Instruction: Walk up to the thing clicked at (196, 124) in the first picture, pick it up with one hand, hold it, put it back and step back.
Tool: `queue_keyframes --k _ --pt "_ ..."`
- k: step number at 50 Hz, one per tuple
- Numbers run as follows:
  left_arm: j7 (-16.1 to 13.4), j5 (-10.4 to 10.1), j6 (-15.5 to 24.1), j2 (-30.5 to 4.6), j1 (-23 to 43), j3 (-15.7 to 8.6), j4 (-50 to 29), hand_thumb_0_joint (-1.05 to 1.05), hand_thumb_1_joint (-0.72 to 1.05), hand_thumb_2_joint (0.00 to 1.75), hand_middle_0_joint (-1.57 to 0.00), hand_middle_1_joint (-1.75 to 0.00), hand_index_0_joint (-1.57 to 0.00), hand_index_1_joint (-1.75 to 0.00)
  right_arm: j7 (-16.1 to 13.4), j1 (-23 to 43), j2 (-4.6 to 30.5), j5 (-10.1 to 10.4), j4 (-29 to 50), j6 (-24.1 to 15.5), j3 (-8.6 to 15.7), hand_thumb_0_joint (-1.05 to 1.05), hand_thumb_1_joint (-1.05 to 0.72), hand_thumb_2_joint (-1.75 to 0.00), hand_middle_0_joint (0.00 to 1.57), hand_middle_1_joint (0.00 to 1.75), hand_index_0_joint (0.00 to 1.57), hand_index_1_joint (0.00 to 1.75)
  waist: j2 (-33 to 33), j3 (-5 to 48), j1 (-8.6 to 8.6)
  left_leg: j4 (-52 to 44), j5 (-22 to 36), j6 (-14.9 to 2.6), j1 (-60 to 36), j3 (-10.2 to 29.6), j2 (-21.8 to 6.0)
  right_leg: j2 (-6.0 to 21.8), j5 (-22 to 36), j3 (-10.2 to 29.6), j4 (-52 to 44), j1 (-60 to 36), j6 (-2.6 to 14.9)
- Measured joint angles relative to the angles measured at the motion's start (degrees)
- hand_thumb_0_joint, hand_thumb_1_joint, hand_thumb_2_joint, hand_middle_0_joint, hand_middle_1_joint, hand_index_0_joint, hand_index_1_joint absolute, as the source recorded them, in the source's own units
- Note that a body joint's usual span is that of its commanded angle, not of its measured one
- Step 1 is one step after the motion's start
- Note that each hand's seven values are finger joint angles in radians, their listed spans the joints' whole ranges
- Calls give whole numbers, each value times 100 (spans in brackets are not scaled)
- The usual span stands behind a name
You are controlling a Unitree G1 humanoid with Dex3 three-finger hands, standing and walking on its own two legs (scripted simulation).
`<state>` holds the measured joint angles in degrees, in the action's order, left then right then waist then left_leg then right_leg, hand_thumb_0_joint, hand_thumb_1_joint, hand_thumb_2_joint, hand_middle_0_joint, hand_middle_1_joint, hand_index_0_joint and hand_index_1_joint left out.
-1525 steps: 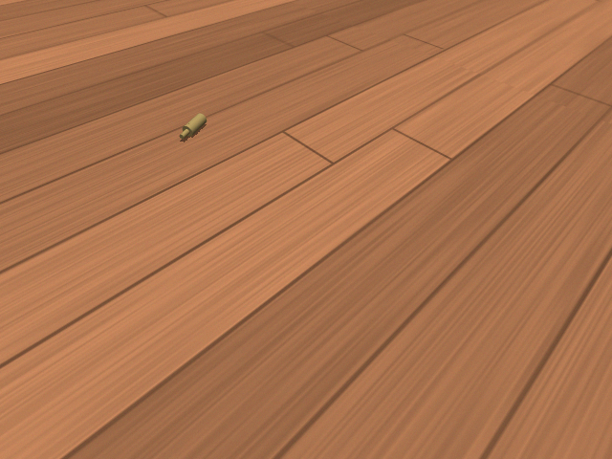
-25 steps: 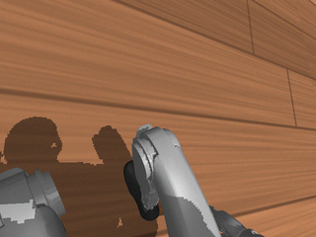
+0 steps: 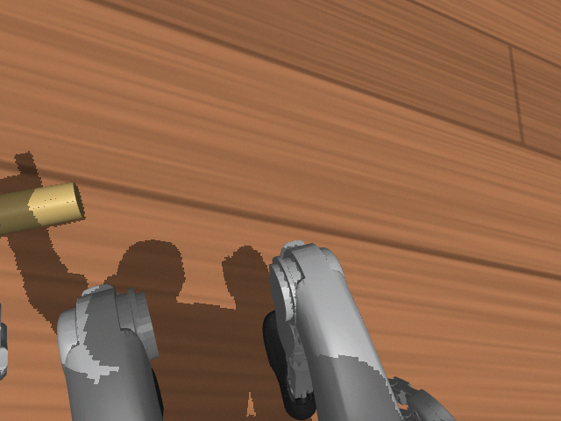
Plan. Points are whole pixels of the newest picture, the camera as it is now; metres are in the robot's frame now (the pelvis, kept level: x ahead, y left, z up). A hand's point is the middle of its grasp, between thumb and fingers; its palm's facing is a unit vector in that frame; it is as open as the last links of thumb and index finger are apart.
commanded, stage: withdraw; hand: left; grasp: from above
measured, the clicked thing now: (8, 213) +0.46 +0.33 -0.29
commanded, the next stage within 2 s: home in 0.48 s
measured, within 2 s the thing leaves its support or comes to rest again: neither
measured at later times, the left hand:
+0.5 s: hand out of the picture +0.42 +0.31 -0.13, palm faces -0.50 -0.07 -0.86, open 13.4 cm
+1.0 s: hand out of the picture +0.42 +0.31 -0.06, palm faces -0.30 -0.34 -0.89, open 10.8 cm
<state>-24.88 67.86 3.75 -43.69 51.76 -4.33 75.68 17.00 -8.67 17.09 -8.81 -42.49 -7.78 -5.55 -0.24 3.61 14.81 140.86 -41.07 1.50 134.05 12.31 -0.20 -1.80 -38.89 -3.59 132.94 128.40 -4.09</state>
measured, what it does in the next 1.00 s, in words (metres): rises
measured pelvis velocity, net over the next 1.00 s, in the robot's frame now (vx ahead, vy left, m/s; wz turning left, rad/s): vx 0.00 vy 0.00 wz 0.08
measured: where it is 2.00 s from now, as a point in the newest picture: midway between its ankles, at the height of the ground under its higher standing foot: (226, 412)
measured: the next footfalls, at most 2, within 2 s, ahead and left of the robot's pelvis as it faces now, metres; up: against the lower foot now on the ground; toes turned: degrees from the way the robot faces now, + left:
none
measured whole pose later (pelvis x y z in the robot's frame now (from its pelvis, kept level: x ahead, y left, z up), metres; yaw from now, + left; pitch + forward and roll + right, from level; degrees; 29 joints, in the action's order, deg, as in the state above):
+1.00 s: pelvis +0.00 +0.00 +0.07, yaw +4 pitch +37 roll -8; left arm -12.5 50.6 0.4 -33.6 41.0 -5.6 58.4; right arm 9.5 -10.9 14.5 -3.3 -40.0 -0.8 -0.3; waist -3.8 9.4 9.7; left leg 127.4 -40.4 1.3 124.2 7.8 -0.9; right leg -0.2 -39.2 -1.1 122.5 120.4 -4.1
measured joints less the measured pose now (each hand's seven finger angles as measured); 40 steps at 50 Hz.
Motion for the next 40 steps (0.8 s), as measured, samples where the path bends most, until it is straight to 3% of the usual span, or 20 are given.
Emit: queue_keyframes --k 4,8,11,14,18,23,31,35,40 --pt "699 -194 -97 253 17 309 -330 0 -44 93 -17 -92 -16 -92 -157 56 -50 213 98 302 209 0 -91 -90 21 30 20 30 -155 215 -207 -416 84 -33 -299 -210 -22 65 22 137 -282 -237 6" --pt "1256 -267 10 360 219 521 -242 0 -43 93 -18 -91 -17 -92 -388 98 -34 332 307 514 253 0 -91 -90 21 30 20 30 -214 299 -293 -792 210 -35 -589 -334 -21 119 97 208 -556 -476 36" --pt "1519 -261 183 367 347 586 -145 0 -42 93 -19 -91 -17 -92 -594 112 4 367 451 602 232 0 -91 -90 21 30 20 30 -196 254 -292 -993 319 -20 -737 -368 -5 152 174 219 -704 -601 71" --pt "1597 -198 417 319 420 585 -44 0 -42 93 -20 -90 -18 -91 -776 106 64 361 520 660 191 0 -91 -90 21 30 20 30 -144 178 -263 -1098 407 -7 -796 -374 9 168 248 216 -777 -644 87" --pt "1438 -18 736 199 514 562 245 0 -40 92 -21 -89 -19 -90 -934 65 137 311 473 690 114 0 -90 -90 21 30 20 30 -37 104 -187 -1065 473 16 -726 -356 25 166 312 210 -728 -559 80" --pt "1009 274 1039 -11 615 470 752 0 -39 91 -21 -89 -20 -89 -1001 -20 194 196 380 654 4 0 -90 -90 20 30 20 30 72 -57 -46 -814 503 64 -484 -283 53 142 347 175 -501 -330 90" --pt "128 719 1221 -301 666 1 1172 0 -36 90 -22 -88 -21 -88 -964 -179 83 -79 213 453 -102 0 -90 -89 21 30 20 30 196 -400 169 -293 482 109 -42 -156 113 97 331 126 -58 53 59" --pt "-163 663 994 -212 406 -268 691 0 -33 90 -23 -87 -22 -85 -891 -306 -57 -116 134 403 -16 0 -89 -89 21 30 20 30 160 -349 188 -175 409 103 111 -165 112 86 264 146 56 205 68" --pt "-116 246 516 94 189 -321 230 0 -23 88 -25 -75 -23 -75 -778 -333 -220 -12 31 410 122 0 -89 -89 21 30 20 30 14 -64 88 -282 260 61 65 -231 56 82 141 193 -40 186 18"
